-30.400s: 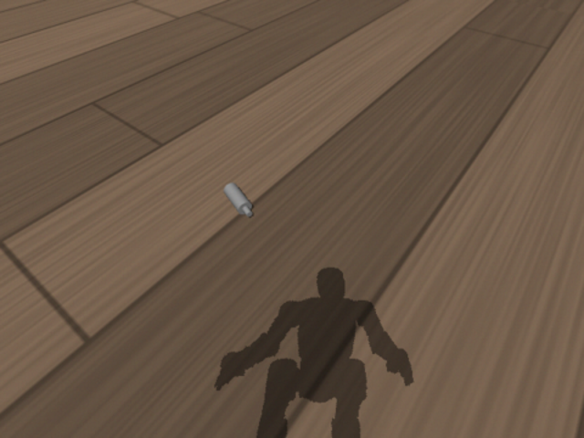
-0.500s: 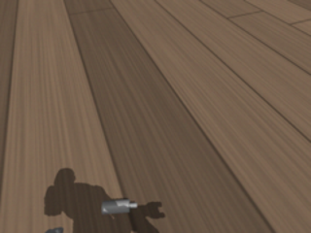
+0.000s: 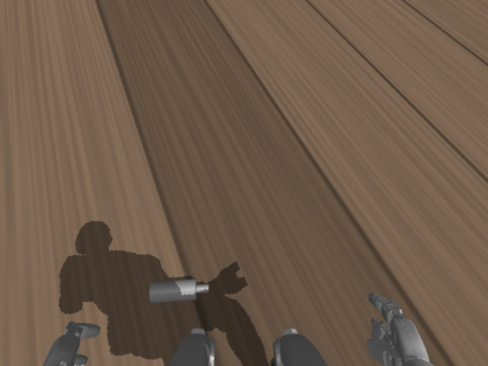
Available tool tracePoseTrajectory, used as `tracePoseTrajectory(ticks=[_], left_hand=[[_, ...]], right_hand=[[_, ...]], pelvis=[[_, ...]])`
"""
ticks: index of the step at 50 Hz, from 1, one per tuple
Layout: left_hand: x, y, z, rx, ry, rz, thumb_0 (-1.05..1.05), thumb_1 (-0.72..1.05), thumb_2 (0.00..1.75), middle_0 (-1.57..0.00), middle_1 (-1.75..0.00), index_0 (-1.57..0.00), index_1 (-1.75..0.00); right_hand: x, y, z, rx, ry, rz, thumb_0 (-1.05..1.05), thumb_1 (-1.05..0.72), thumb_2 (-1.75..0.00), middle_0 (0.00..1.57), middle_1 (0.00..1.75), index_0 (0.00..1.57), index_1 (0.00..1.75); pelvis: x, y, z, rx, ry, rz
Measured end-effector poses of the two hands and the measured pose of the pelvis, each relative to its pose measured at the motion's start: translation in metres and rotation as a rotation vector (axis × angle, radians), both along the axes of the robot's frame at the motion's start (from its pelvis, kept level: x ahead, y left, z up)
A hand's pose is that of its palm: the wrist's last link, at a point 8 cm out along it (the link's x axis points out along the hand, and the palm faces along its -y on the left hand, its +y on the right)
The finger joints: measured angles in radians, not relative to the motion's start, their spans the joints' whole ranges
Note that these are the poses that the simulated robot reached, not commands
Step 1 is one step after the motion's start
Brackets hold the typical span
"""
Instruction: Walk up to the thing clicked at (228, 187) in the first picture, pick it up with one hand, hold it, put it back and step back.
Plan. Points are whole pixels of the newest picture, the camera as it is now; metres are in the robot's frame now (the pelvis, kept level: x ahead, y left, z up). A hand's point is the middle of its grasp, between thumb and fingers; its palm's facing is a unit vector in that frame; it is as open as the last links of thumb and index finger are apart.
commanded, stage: rise first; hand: left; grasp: from above
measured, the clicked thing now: (180, 290) +0.37 +0.21 -0.66
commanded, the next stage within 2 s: none
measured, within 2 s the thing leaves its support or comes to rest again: neither
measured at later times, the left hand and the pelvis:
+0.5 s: hand (105, 358) +0.16 +0.29 -0.27, palm faces -0.40 -0.65 -0.65, open 14.2 cm; pelvis -0.02 +0.00 -0.13, yaw +0 degrees
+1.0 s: hand (130, 316) +0.26 +0.30 -0.43, palm faces -0.46 -0.23 -0.86, open 14.1 cm; pelvis -0.09 +0.00 -0.29, yaw -3 degrees
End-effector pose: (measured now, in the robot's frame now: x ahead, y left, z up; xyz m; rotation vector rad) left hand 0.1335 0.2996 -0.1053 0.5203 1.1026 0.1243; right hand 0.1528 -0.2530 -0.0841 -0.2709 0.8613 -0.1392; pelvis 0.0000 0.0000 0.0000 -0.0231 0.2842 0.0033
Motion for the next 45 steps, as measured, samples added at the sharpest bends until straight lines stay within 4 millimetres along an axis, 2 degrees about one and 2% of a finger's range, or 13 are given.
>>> tracePoseTrajectory(ticks=[8, 16, 21, 26, 31, 37, 41, 45], left_hand=[[-0.001, 0.003, -0.024, 0.05, -0.01, -0.058, 0.0, -0.54, 0.98, -0.09, -1.07, -0.1, -1.08], [0.003, 0.0, -0.044, 0.092, -0.023, -0.132, 0.0, -0.56, 0.96, -0.1, -1.06, -0.11, -1.06], [0.013, 0.01, -0.077, 0.166, -0.009, -0.221, 0.0, -0.57, 0.96, -0.11, -1.05, -0.11, -1.05], [0.036, 0.017, -0.123, 0.244, -0.047, -0.37, 0.0, -0.56, 0.95, -0.12, -1.03, -0.12, -1.03], [0.069, 0.015, -0.17, 0.336, -0.143, -0.521, 0.0, -0.55, 0.95, -0.14, -1.0, -0.14, -1.01], [0.099, 0.013, -0.216, 0.443, -0.22, -0.607, 0.0, -0.52, 0.96, -0.15, -0.99, -0.15, -0.99], [0.111, 0.012, -0.238, 0.491, -0.236, -0.649, 0.0, -0.52, 0.97, -0.15, -0.99, -0.14, -1.0], [0.12, 0.013, -0.254, 0.516, -0.233, -0.699, 0.0, -0.53, 0.99, -0.14, -0.99, -0.13, -1.0]], right_hand=[[0.025, 0.006, -0.029, -0.003, -0.047, 0.041, 0.01, -0.97, -0.91, 0.2, 0.3, 0.2, 0.3], [0.037, 0.013, -0.062, 0.023, -0.068, 0.071, 0.01, -0.98, -0.92, 0.2, 0.3, 0.2, 0.3], [0.039, 0.012, -0.092, 0.022, -0.069, 0.104, 0.01, -0.98, -0.91, 0.2, 0.3, 0.2, 0.3], [0.034, 0.002, -0.14, 0.001, -0.05, 0.129, 0.01, -0.98, -0.91, 0.2, 0.3, 0.21, 0.3], [0.017, -0.01, -0.2, -0.022, 0.012, 0.126, 0.01, -0.97, -0.91, 0.2, 0.3, 0.21, 0.3], [-0.025, -0.018, -0.266, -0.021, 0.127, 0.089, 0.01, -0.95, -0.91, 0.2, 0.3, 0.2, 0.3], [-0.062, -0.017, -0.297, -0.011, 0.214, 0.059, 0.01, -0.95, -0.91, 0.2, 0.3, 0.2, 0.3], [-0.097, -0.016, -0.315, -0.006, 0.284, 0.02, 0.01, -0.94, -0.9, 0.2, 0.3, 0.2, 0.3]], pelvis=[[0.0, 0.0, -0.033, -0.01, 0.084, 0.006], [-0.005, 0.0, -0.064, -0.017, 0.146, 0.01], [-0.014, -0.003, -0.092, -0.017, 0.196, 0.011], [-0.026, -0.005, -0.135, -0.018, 0.26, 0.008], [-0.041, -0.005, -0.185, -0.023, 0.295, -0.002], [-0.063, -0.004, -0.236, -0.03, 0.304, -0.012], [-0.076, -0.003, -0.259, -0.035, 0.297, -0.018], [-0.084, -0.002, -0.276, -0.042, 0.285, -0.021]])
